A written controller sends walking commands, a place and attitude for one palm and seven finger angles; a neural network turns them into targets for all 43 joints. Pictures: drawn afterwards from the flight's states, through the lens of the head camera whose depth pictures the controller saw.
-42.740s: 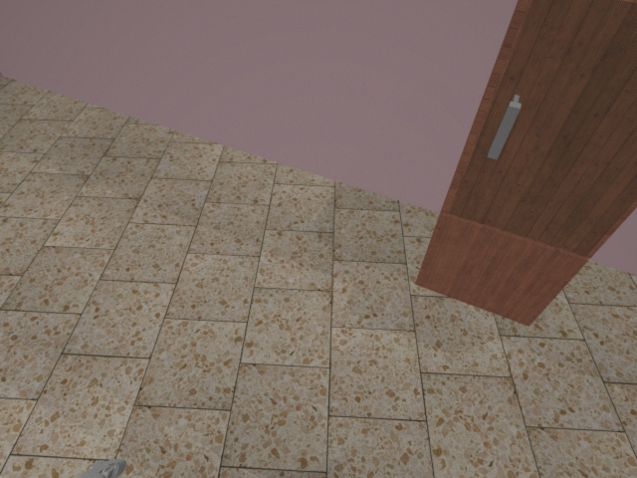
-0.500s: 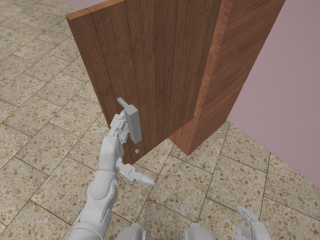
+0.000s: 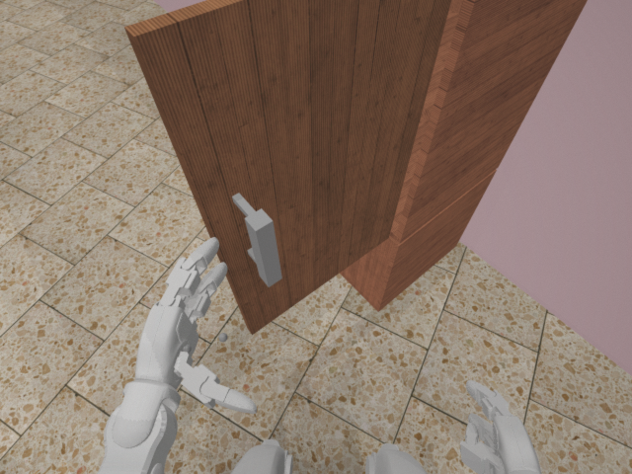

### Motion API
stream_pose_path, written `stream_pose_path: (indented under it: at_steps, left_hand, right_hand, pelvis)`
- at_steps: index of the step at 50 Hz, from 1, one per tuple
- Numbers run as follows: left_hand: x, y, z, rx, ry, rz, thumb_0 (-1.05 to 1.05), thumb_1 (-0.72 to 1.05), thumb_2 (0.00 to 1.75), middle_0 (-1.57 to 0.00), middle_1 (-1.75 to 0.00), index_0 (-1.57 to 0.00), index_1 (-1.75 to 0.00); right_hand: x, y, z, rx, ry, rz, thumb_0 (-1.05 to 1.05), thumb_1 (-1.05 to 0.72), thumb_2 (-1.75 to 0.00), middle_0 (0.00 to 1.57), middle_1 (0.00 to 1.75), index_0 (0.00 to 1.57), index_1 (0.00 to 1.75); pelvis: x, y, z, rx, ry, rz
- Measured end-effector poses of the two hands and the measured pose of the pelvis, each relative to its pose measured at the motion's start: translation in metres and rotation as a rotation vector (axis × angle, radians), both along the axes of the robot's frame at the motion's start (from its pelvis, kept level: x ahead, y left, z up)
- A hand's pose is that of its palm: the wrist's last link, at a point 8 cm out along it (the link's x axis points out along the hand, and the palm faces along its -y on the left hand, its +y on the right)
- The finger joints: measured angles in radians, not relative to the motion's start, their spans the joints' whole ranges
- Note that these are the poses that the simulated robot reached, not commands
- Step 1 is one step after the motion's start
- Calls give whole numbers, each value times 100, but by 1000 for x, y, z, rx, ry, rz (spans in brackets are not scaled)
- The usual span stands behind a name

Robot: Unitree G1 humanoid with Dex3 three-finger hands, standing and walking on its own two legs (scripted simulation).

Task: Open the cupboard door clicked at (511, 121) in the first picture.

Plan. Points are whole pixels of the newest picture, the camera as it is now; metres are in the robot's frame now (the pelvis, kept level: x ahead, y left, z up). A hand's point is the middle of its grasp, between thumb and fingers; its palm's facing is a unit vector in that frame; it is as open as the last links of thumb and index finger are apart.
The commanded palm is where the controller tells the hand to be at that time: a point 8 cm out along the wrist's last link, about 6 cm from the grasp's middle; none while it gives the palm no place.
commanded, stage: slide the hand sideways off the handle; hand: left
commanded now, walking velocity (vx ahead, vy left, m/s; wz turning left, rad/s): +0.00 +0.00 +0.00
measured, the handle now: (256, 241) +0.39 +0.11 +0.06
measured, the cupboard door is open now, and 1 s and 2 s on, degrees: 88 88 88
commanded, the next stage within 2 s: draw the hand back to the body in 0.24 s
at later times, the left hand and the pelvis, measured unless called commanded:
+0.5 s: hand (185, 350) +0.24 +0.16 +0.07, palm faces -0.07 -1.00 -0.03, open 16.3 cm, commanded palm +0.22 +0.22 +0.08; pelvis +0.00 +0.00 +0.00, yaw +0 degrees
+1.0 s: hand (93, 348) +0.22 +0.22 +0.14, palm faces +0.19 -0.94 -0.30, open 15.3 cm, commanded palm +0.18 +0.26 +0.16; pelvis +0.02 +0.01 +0.05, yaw +0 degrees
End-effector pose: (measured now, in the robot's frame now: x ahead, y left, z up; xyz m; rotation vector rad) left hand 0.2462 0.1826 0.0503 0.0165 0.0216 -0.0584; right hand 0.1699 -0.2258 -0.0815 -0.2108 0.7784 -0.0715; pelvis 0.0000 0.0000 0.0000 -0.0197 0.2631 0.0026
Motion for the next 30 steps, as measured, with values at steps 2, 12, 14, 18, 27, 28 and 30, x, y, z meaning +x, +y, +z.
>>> stream_pose_path:
  at_steps: [2, 12, 14, 18, 27, 28, 30]
  left_hand:
    - [-4, 3, 1, 4, -4, 0, -1, -50, 30, -15, -30, -15, -30]
    - [-19, 22, -2, 16, 18, 11, -1, -50, 30, -16, -30, -15, -30]
    - [-22, 26, -1, 15, 12, 13, -1, -50, 30, -16, -30, -15, -30]
    - [-22, 28, -2, 8, 4, 0, -1, -50, 30, -15, -30, -15, -29]
    - [-24, 37, 28, 27, -6, -2, -1, -49, 30, -16, -30, -15, -30]
    - [-26, 40, 32, 30, -7, 5, -1, -49, 30, -16, -30, -15, -30]
    - [-29, 45, 40, 35, -6, 17, -1, -49, 30, -16, -30, -15, -30]
  right_hand:
    - [0, -3, 0, -5, -5, 0, 1, -90, -90, 20, 30, 20, 30]
    - [-3, -14, -2, -27, -19, -13, 1, -90, -90, 20, 30, 20, 30]
    - [-4, -15, -2, -31, -23, -13, 1, -90, -90, 20, 30, 20, 30]
    - [-5, -15, -3, -39, -30, -11, 1, -90, -90, 20, 30, 20, 30]
    - [-10, -7, 11, -16, -48, -41, 1, -90, -90, 20, 30, 20, 30]
    - [-10, -5, 14, -12, -52, -42, 1, -90, -90, 20, 30, 20, 30]
    - [-10, -2, 19, -7, -62, -39, 1, -90, -90, 20, 30, 20, 30]
  pelvis:
    - [0, -1, -1, -1, 1, 2]
    - [-1, -7, -5, -3, 5, 3]
    - [-2, -7, -6, -5, 6, 4]
    - [-3, -7, -8, -9, 9, 8]
    - [-1, -3, 4, -12, -26, 1]
    - [0, -2, 6, -13, -32, 1]
    - [2, -1, 11, -14, -42, 3]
